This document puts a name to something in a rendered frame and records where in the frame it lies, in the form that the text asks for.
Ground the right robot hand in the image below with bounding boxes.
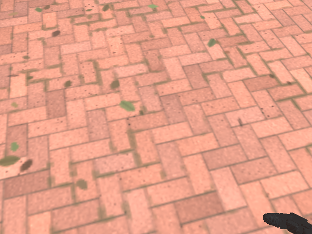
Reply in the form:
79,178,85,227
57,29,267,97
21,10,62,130
263,213,312,234

